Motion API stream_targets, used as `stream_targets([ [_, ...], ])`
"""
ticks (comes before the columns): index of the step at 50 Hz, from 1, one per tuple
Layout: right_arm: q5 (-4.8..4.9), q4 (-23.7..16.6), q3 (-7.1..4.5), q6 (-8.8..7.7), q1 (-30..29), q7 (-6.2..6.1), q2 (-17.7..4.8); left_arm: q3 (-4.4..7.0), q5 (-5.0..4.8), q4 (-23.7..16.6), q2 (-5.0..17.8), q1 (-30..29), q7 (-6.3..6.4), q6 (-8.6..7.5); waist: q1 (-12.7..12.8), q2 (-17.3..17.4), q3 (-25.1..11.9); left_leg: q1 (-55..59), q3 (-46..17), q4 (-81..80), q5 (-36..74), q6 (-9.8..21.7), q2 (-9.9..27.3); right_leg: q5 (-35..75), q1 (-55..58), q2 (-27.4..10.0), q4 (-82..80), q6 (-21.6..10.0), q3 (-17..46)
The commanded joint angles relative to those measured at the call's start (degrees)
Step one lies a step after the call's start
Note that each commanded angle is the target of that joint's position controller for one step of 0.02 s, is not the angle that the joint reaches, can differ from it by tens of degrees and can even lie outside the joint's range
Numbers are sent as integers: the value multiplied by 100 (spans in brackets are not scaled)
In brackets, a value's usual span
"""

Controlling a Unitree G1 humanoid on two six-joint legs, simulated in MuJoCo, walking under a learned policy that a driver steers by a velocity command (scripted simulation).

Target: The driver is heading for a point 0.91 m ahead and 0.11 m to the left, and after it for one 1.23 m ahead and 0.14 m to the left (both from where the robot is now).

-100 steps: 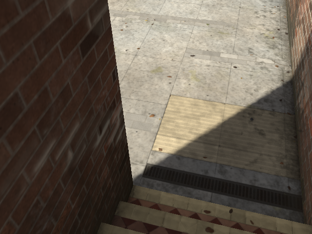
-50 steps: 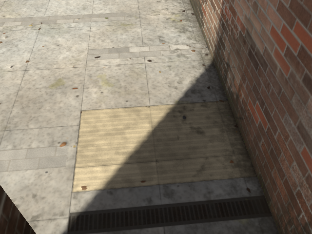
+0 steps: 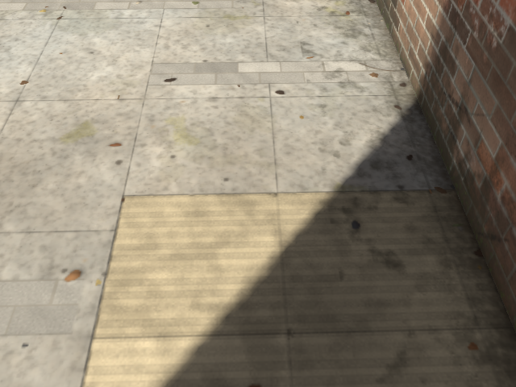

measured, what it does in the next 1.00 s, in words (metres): goes down: left foot 0.20 m lower, then right foot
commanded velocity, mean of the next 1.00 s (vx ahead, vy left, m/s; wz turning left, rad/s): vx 0.50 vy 0.00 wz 0.08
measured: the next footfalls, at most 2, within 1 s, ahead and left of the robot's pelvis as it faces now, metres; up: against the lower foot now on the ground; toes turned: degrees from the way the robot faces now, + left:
left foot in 0.22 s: +0.33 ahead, +0.15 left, -0.20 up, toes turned +3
right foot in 0.64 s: +0.57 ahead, -0.09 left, -0.20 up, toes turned +0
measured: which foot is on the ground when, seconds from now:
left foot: up 0.00-0.20, down 0.22-0.66, up 0.68-1.00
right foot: down 0.00-0.22, up 0.24-0.62, down 0.64-1.00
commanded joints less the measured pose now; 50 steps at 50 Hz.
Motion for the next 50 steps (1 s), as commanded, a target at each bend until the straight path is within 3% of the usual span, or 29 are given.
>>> stream_targets([
  [1, 23, -220, 37, -21, 80, -37, -110, -84, -17, -338, 478, -63, 75, -229, -146, -270, 491, 2207, 375, -1596, 1821, -317, -125, 1116, -2314, -1058, -657, -783, 1072],
  [3, -29, -496, -32, 41, -468, -111, -530, -134, -77, -238, 492, 250, -60, -193, -136, -328, 869, 1521, 100, -1591, 942, -402, -2, 922, -1614, -1528, -430, -1031, 1867],
  [5, -35, -880, 22, 92, -1577, -86, -482, -114, -206, -103, 439, 858, 37, -178, 373, -218, 1102, 156, -138, -2845, 121, -447, 163, 1199, 269, -1791, 106, -1057, 2524],
  [6, 1336, -1351, -10, 59, -2710, -138, -442, 179, -948, -206, 732, 213, 504, 153, 600, -41, 1481, -139, -113, -2946, -147, -535, -207, 1582, 42, -1561, 477, -786, 2719],
  [7, 1439, -1348, 104, 13, -2804, -80, -188, 189, -876, -158, 765, 440, 618, 279, 652, 89, 1389, -87, -68, -3395, -111, -520, -222, 1748, 399, -1519, 839, -707, 2528],
  [8, 1314, -1342, 129, 0, -2498, -26, -104, 219, -751, -191, 695, 476, 595, 322, 618, -213, 1217, 469, 36, -3667, -68, -419, -239, 2079, 374, -1455, 940, -673, 2430],
  [9, 1225, -1021, 28, 49, -1611, 2, -188, 319, -620, -179, 753, 183, 543, 389, 277, -611, 808, 1745, -201, -4094, 209, -132, -10, 1976, 46, -1391, 1441, -656, 2380],
  [10, 1123, -696, -75, 84, -722, -19, -386, 343, -611, -188, 722, 7, 465, 366, -190, -409, 598, 2707, 270, -4292, 435, -17, -212, 2697, -156, -1261, 2202, -617, 2024],
  [11, 971, -235, -226, 201, 603, -67, -634, 351, -558, -3, 411, 97, 377, 308, -651, -151, 102, 4759, 124, -4034, 553, 270, -120, 1776, -1388, -838, 3742, -454, 2004],
  [12, 791, 342, -366, 326, 2462, -185, -964, 326, -608, -33, 140, -413, 267, 133, -1682, 637, -443, 6532, 311, -3262, 2826, 651, 365, -38, -2811, 117, 6442, 5, 1162],
  [13, 758, 259, -258, 196, 2003, -222, -969, 300, -900, -354, 15, 162, 186, 27, -1113, 1368, -1361, 8441, -431, -1610, 3408, 1014, 1237, -1946, -4884, -34, 7733, 97, 1440],
  [14, 812, 56, -282, 243, 1757, -280, -902, 325, -912, -718, 521, -212, 193, -47, -1339, 1230, -1959, 8470, -972, -1823, 1631, 1171, 1308, -1431, -5250, -419, 7077, 108, 1739],
  [16, 783, 49, -437, 374, 1073, -454, -1241, 246, -998, -1301, 253, -1029, 427, 46, -864, 478, -1593, 6680, -2610, -3658, -3568, 1547, 1757, -361, -5452, -865, 6989, 367, 890],
  [17, 592, -235, -252, 246, 302, -452, -682, 348, -1009, -1313, 461, -1306, 537, 169, -544, -343, -984, 5303, -2729, -4042, -4029, 1334, 1764, 1042, -5089, -1085, 5719, 283, 1255],
  [18, 559, -385, -169, 188, -483, -475, -545, 354, -914, -1318, 256, -1401, 569, 335, -52, -526, 66, 3323, -2094, -4184, -2907, 1210, 1395, 1517, -4245, -1223, 4580, 520, 1181],
  [19, 546, -466, -130, 172, -876, -464, -450, 359, -731, -1229, 140, -1129, 570, 415, 174, -547, 250, 2296, -1561, -4176, -2524, 1079, 1077, 1585, -3454, -1372, 3637, 611, 1253],
  [22, 662, -395, -261, 92, -678, -647, -663, 435, -586, -1614, 427, -1767, 531, 278, 72, 294, 180, 1833, -486, -4287, -1273, 850, 331, 2813, -2208, -1387, 1278, 717, 1100],
  [25, 833, -224, -411, 68, -141, -705, -924, 375, -644, -1761, 436, -2453, 375, 315, -212, 28, -75, 2667, -437, -4239, -1006, 860, 469, 3356, -1788, -1113, 22, 630, 882],
  [28, 973, -74, -413, 75, 408, -633, -707, 391, -667, -1961, 600, -3192, 208, 343, -462, -221, 202, 3512, -629, -4130, -1818, 745, 682, 2862, -1918, -1018, -755, 435, 826],
  [30, 945, -45, -441, 95, 448, -568, -810, 434, -617, -1878, 720, -3156, 149, 311, -367, -147, 232, 3756, -439, -3782, -1697, 579, 483, 2536, -1384, -783, -1284, 285, 518],
  [31, 901, -55, -429, 96, 456, -565, -809, 535, -507, -1710, 885, -2635, 130, 327, -137, -202, -101, 3640, -239, -3292, -972, 467, 254, 2544, -465, -608, -1332, 164, 389],
  [32, 827, -128, -377, 81, 265, -558, -703, 690, -499, -1462, 1228, -1591, 146, 303, 324, -483, -710, 3070, 119, -2055, -651, 256, -89, 3294, 976, -911, -1083, -109, 803],
  [33, 799, -201, -237, -32, 620, -488, -254, 826, -496, -1245, 1810, -484, 156, 281, 504, -1657, -1610, 951, 620, 386, -2473, -199, -879, 3053, 3400, -2249, -1328, -980, 2780],
  [34, 800, -287, -257, -148, 493, -388, -399, 776, -536, -1094, 1714, 137, 123, 271, 611, -2140, -2236, -74, -10, 1502, -4955, -195, -1139, 1834, 3973, -2802, -2355, -1400, 4865],
  [35, 928, -342, -386, -187, 87, -402, -737, 704, -514, -1231, 1491, -417, 144, 229, 520, -1603, -1518, -732, -208, 1961, -4709, -69, -814, 972, 3542, -2737, -2517, -1150, 4494],
  [37, 884, -505, -400, -41, -503, -554, -644, 584, -451, -1526, 1126, -1697, 167, 203, 83, -709, -410, -395, -8, 1339, -3625, 29, -274, 1532, 1557, -2399, -2878, -791, 3126],
  [39, 831, -406, -468, 106, -245, -626, -549, 531, -441, -1476, 839, -2054, 131, 126, -326, -769, -242, 451, -127, 713, -3248, 61, -73, 2060, 611, -2092, -3177, -544, 2372],
  [44, 827, -541, -520, 157, -728, -582, -399, 604, -443, -1080, 1001, -1462, 254, 65, -266, -629, -55, 76, -429, -424, -2031, 0, -306, 3470, 930, -2040, -3442, -402, 1242],
  [50, 792, -893, -435, 191, -1607, -342, -262, 593, -496, -816, 1003, -1164, 310, 65, -57, -666, 320, 623, 135, -1858, -897, -83, -402, 3439, 960, -1923, -3543, -215, 286],
])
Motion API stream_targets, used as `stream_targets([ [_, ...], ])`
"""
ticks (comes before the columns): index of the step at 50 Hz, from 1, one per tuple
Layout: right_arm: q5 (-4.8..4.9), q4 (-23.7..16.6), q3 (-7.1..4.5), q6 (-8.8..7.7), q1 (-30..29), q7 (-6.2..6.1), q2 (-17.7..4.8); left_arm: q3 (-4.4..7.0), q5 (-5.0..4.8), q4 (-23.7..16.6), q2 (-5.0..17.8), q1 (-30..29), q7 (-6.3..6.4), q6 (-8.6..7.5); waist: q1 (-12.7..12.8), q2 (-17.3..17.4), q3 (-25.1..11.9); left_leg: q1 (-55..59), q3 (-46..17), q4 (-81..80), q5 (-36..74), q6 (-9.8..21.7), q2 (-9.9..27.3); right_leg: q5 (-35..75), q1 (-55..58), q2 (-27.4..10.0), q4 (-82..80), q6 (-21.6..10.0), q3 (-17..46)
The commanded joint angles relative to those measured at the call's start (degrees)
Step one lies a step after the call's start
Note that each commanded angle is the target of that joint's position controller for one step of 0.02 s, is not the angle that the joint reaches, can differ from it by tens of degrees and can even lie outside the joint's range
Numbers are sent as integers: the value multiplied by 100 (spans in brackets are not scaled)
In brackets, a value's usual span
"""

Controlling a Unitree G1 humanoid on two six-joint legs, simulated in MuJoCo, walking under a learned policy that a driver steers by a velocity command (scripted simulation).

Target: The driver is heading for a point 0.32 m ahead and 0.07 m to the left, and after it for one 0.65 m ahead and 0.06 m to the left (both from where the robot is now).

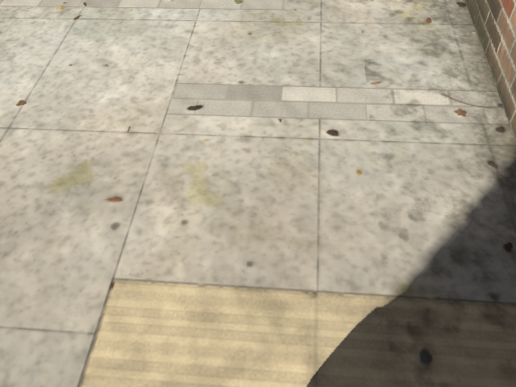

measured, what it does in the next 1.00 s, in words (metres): walks ahead: left foot, then right foot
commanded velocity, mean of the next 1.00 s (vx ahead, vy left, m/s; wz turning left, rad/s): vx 0.43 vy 0.00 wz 0.10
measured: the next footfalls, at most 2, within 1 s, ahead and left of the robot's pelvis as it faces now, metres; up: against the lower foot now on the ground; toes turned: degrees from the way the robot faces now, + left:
left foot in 0.20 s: +0.28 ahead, +0.14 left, +0.00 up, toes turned +9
right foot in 0.72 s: +0.63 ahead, +0.00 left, +0.00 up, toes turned +5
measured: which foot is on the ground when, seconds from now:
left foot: up 0.00-0.18, down 0.20-0.74, up 0.76-1.00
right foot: down 0.00-0.18, up 0.20-0.70, down 0.72-1.00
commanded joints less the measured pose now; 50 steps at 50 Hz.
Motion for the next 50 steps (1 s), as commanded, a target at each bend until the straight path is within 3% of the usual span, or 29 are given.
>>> stream_targets([
  [1, 1, -486, 70, -30, -677, 135, -6, 143, -36, -194, 776, -82, 41, -91, 1, -550, 354, 177, 312, -494, 323, -9, 0, 1888, 3, -1511, -513, -508, 286],
  [4, 11, -738, 115, -26, -1126, 227, -15, 213, -55, -91, 919, 120, 57, -10, 149, -578, 572, -85, 574, -823, -348, 99, -46, 2486, 747, -1723, -192, -464, 125],
  [6, 5, -874, 96, -26, -1124, 273, -85, 261, -98, -90, 1051, 36, 80, 37, 13, -778, 500, 388, 953, -971, -1064, 269, -250, 3932, 903, -1769, 291, -385, -66],
  [8, -10, -848, -22, -16, -526, 289, -337, 300, -152, -145, 1232, -70, 120, 74, -360, -1052, 85, 1445, 1350, -1035, -1621, 471, -661, 5917, 966, -1738, 1323, -277, -244],
  [9, 3, -612, -167, -16, 394, 284, -593, 302, -170, -194, 1291, -211, 132, 99, -854, -984, -359, 2702, 1361, -1484, -1232, 666, -866, 6079, 644, -1558, 2430, -152, -376],
  [10, -20, -376, -354, 3, 1435, 202, -1071, 280, -115, -340, 1256, -322, 144, 68, -1277, -520, -972, 4692, 215, -1439, -846, 1009, -235, 4543, -877, -1365, 4141, 78, -372],
  [11, 0, -385, -402, -22, 1642, 157, -1597, -17, 19, -650, 396, 166, -27, -113, -670, 1086, -1602, 6754, -2991, -1888, -1615, 2161, 1327, -1202, -3565, -106, 6327, 399, 100],
  [12, -66, -417, -259, -5, 2016, 109, -1208, 41, -166, -750, 771, -381, -148, -392, -1009, 787, -2150, 7113, -3896, -2622, -1917, 2167, 1526, -1769, -4217, 8, 6942, 235, 1273],
  [13, -97, -455, -175, -38, 1733, 67, -889, 105, -317, -937, 994, -963, -180, -497, -1063, 628, -1429, 6688, -2956, -2634, -1349, 1824, 1283, -1247, -4714, -276, 6831, 112, 1321],
  [14, -57, -597, -116, -86, 1243, 71, -679, 97, -252, -963, 961, -1098, -130, -525, -809, 80, -1045, 5832, -2229, -2647, -736, 1600, 1028, -777, -4423, -536, 6284, 70, 1318],
  [15, -24, -694, -71, -113, 827, 89, -541, 156, -111, -973, 995, -1172, -64, -492, -563, -225, -689, 4906, -1786, -2730, -85, 1482, 849, -606, -4010, -670, 5811, 145, 1252],
  [17, -50, -753, 16, -144, 656, 55, -374, 205, -76, -1046, 906, -965, -42, -312, -212, -254, -539, 4044, -1421, -2932, 323, 1449, 727, -457, -3424, -837, 5314, 280, 1218],
  [19, -54, -704, 25, -163, 787, -16, -452, 158, -41, -1050, 694, -947, -53, -190, -131, -180, -316, 3587, -1034, -3109, 668, 1399, 730, -279, -3420, -922, 4734, 415, 1038],
  [21, -67, -632, -16, -185, 983, -72, -637, 84, 1, -1173, 579, -1355, -49, -128, -253, -76, -117, 3341, -639, -3242, 867, 1267, 616, 445, -3478, -939, 3969, 438, 919],
  [23, -77, -570, -28, -205, 1132, -82, -699, 32, -21, -1240, 536, -1710, -83, -109, -416, 18, -18, 3256, -245, -3307, 848, 1038, 428, 1350, -3305, -837, 3122, 327, 814],
  [27, -82, -407, -21, -254, 1402, -51, -728, -20, -151, -1369, 609, -2271, -194, -87, -697, 111, 159, 3660, 19, -3432, 217, 781, 507, 2373, -3123, -624, 2100, 115, 733],
  [31, -120, -251, -40, -196, 1566, -74, -771, -41, -190, -1594, 728, -2641, -345, -78, -751, 68, 387, 4789, 150, -3108, 715, 650, 921, 1658, -3702, -475, 1784, -148, 827],
  [34, -118, -330, -85, -125, 1325, -134, -942, 47, -147, -1554, 958, -2128, -424, -58, -383, 300, -77, 5107, 455, -2190, 3084, 441, 917, 857, -2812, -61, 1769, -399, 453],
  [35, -107, -360, -68, -75, 1190, -152, -934, 144, -86, -1369, 1105, -1443, -408, -47, 6, 253, -395, 4949, 588, -1270, 3855, 324, 719, 992, -1896, 175, 1502, -518, 311],
  [36, -119, -453, -34, -84, 1095, -178, -902, 247, -10, -1188, 1362, -610, -366, -48, 390, 43, -849, 4073, 694, 18, 3265, 113, 481, 2059, -444, -130, 1467, -741, 801],
  [37, -205, -601, 127, -212, 1596, -119, -433, 339, 147, -1175, 1924, 16, -319, -56, 242, -1155, -1762, 1771, 900, 2498, 27, -379, -373, 3875, 2001, -1754, 1730, -1731, 3051],
  [38, -187, -373, 210, -333, 1980, -22, -385, 218, 50, -1063, 1559, 243, -313, -1, 232, -1514, -2656, 840, 146, 3578, -4072, -460, -879, 4686, 2881, -2426, 1162, -2263, 4623],
  [39, -9, -426, 91, -373, 1642, 35, -838, 154, -2, -1186, 1349, -95, -290, 61, 270, -959, -2211, 531, -210, 3818, -3865, -408, -462, 4352, 2361, -2189, 1147, -1936, 3905],
  [40, 62, -576, 97, -354, 1114, 11, -859, 100, -41, -1335, 1164, -649, -266, 86, 179, -526, -1384, 358, -22, 3487, -3536, -408, -166, 4423, 1452, -1965, 1081, -1677, 3109],
  [41, -16, -608, 86, -297, 839, -49, -815, 36, -47, -1372, 1002, -966, -264, 92, 26, -96, -805, 446, 149, 3063, -3342, -444, 12, 4408, 493, -1738, 865, -1507, 2633],
  [42, -93, -641, 40, -200, 828, -117, -817, -14, -17, -1370, 897, -1114, -259, 74, -183, -97, -590, 835, 177, 2666, -3172, -453, 165, 4321, -222, -1563, 658, -1399, 2357],
  [45, -122, -593, 68, 11, 1240, -236, -506, -3, 113, -1320, 995, -1304, -261, 55, -514, -556, -557, 1571, 284, 1923, -2665, -571, 163, 4737, -1184, -1272, 333, -1362, 1754],
  [47, -138, -593, 79, 36, 1206, -272, -452, 11, 107, -1275, 1051, -1334, -195, 89, -554, -640, -698, 1644, 299, 1251, -2140, -637, 170, 4841, -1185, -1160, 320, -1273, 1446],
  [50, -130, -620, 108, 72, 824, -269, -406, 4, 54, -1188, 1063, -1271, -118, 187, -405, -674, -758, 1868, 313, 305, -1354, -655, 158, 4180, -1098, -1003, 301, -1027, 1240],
])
